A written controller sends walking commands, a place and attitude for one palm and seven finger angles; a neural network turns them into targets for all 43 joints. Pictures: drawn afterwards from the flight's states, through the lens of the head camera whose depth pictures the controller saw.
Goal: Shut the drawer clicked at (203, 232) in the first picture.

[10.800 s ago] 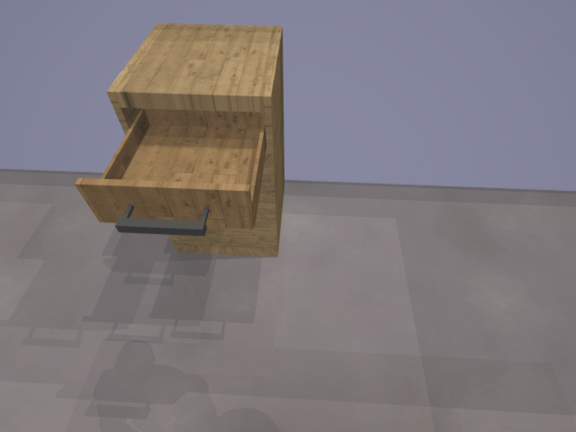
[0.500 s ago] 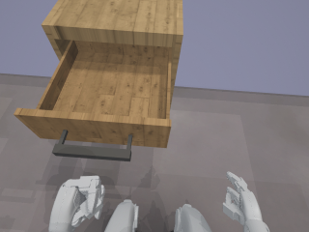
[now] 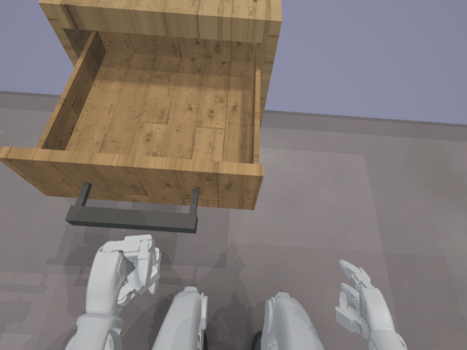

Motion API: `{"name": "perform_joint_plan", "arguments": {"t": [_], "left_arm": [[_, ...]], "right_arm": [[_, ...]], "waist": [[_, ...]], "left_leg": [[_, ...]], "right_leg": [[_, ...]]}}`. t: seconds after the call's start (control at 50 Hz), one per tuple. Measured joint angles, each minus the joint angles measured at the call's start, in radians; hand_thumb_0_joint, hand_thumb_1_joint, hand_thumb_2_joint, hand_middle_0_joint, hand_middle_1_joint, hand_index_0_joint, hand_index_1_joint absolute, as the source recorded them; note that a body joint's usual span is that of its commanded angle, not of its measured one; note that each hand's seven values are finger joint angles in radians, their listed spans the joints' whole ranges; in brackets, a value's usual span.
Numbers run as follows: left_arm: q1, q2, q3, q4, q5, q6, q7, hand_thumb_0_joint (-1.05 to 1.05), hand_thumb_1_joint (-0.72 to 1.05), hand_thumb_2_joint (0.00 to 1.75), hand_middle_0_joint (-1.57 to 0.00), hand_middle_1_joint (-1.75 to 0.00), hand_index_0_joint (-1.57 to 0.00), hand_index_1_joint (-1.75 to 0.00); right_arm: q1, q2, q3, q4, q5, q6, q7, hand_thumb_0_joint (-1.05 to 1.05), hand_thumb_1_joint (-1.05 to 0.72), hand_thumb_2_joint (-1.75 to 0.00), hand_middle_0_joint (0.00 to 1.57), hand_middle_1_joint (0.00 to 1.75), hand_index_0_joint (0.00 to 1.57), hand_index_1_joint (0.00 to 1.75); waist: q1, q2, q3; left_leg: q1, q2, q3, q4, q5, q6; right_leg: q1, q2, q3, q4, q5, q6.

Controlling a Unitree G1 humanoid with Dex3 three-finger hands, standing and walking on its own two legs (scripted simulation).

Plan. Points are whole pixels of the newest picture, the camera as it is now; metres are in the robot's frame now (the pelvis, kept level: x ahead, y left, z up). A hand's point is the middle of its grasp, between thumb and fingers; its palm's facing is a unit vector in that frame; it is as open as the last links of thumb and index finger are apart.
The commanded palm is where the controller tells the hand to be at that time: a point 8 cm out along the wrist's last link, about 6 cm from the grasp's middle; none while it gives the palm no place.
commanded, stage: bring the fist close to the handle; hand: left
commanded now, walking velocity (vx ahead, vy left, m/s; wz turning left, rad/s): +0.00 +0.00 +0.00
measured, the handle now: (137, 206) +0.34 +0.18 +0.02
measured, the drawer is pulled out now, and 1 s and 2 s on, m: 0.29 0.27 0.13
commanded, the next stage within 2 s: push the drawer shut in 0.44 s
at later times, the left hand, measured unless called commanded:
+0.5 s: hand (160, 270) +0.24 +0.13 +0.01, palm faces -0.06 -1.00 +0.01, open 3.3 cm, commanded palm +0.22 +0.18 +0.02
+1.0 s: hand (163, 247) +0.27 +0.13 +0.01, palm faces -0.06 -1.00 -0.02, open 3.2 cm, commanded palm +0.28 +0.18 +0.02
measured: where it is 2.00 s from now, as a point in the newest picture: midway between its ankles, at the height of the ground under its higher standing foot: outside the picture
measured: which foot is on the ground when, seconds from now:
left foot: down 0.00-1.00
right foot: down 0.00-1.00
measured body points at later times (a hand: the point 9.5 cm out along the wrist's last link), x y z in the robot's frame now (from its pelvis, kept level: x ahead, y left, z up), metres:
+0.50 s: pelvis +0.00 +0.01 +0.00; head +0.12 +0.03 +0.43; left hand +0.24 +0.18 +0.02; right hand +0.20 -0.22 -0.09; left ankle +0.02 +0.11 -0.58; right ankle +0.03 -0.10 -0.58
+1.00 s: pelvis -0.01 +0.00 +0.00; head +0.12 +0.02 +0.43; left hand +0.27 +0.18 +0.02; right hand +0.19 -0.22 -0.10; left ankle +0.02 +0.11 -0.58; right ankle +0.03 -0.10 -0.58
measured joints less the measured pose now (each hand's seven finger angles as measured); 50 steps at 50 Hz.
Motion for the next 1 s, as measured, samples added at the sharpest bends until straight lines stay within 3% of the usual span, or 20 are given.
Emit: {"name": "perform_joint_plan", "arguments": {"t": [0.16, 0.28, 0.44, 0.62, 0.76, 1.0], "left_arm": [[-0.05, 0.01, -0.009, 0.035, -0.003, 0.021, -0.023, 0.02, 0.9, 0.9, -1.4, -1.6, -1.4, -1.6], [-0.022, 0.005, -0.013, -0.026, -0.009, 0.024, -0.003, 0.02, 0.9, 0.9, -1.4, -1.6, -1.4, -1.6], [-0.036, -0.005, -0.041, 0.027, 0.019, 0.042, 0.0, 0.01, 0.9, 0.9, -1.4, -1.6, -1.4, -1.6], [-0.038, 0.006, -0.023, -0.012, 0.012, 0.009, 0.03, 0.02, 0.9, 0.9, -1.4, -1.6, -1.4, -1.6], [-0.109, 0.011, -0.033, 0.063, 0.022, 0.031, 0.005, 0.0, 0.9, 0.91, -1.4, -1.6, -1.4, -1.6], [-0.232, 0.029, -0.012, 0.149, 0.01, 0.025, 0.026, 0.01, 0.83, 0.91, -1.4, -1.6, -1.4, -1.6]], "right_arm": [[-0.014, -0.002, 0.01, 0.0, 0.001, 0.013, 0.003, 0.01, -0.9, -0.89, 0.2, 0.3, 0.2, 0.3], [-0.008, -0.001, 0.008, -0.007, 0.004, 0.026, 0.007, 0.01, -0.9, -0.89, 0.2, 0.3, 0.2, 0.3], [-0.006, -0.006, 0.015, -0.019, 0.005, 0.033, 0.001, 0.01, -0.9, -0.89, 0.2, 0.3, 0.2, 0.3], [-0.007, -0.007, 0.01, -0.016, 0.0, 0.037, 0.007, 0.01, -0.9, -0.89, 0.2, 0.3, 0.2, 0.3], [-0.011, -0.01, 0.018, -0.009, 0.002, 0.041, 0.001, 0.01, -0.9, -0.89, 0.2, 0.3, 0.2, 0.3], [-0.012, -0.018, 0.021, 0.035, -0.001, 0.045, -0.003, 0.01, -0.9, -0.89, 0.2, 0.3, 0.2, 0.3]], "waist": [[0.003, 0.003, 0.002], [0.009, 0.012, 0.002], [0.002, 0.005, -0.004], [0.002, 0.009, -0.001], [-0.001, 0.007, 0.001], [-0.004, 0.009, 0.012]], "left_leg": [[-0.042, -0.003, -0.003, 0.034, -0.008, 0.005], [-0.028, -0.007, 0.0, 0.018, -0.002, 0.01], [-0.032, -0.009, 0.003, 0.016, -0.002, 0.013], [-0.027, -0.01, -0.003, 0.014, -0.002, 0.011], [-0.038, -0.008, -0.003, 0.02, -0.002, 0.011], [-0.044, -0.008, -0.01, 0.016, 0.011, 0.007]], "right_leg": [[-0.038, -0.004, -0.002, 0.03, -0.007, 0.003], [-0.022, -0.007, 0.0, 0.012, -0.001, 0.009], [-0.027, -0.008, 0.003, 0.011, 0.0, 0.012], [-0.018, -0.008, -0.002, 0.006, -0.001, 0.011], [-0.031, -0.007, -0.001, 0.013, -0.001, 0.01], [-0.034, -0.006, -0.008, 0.007, 0.011, 0.006]]}}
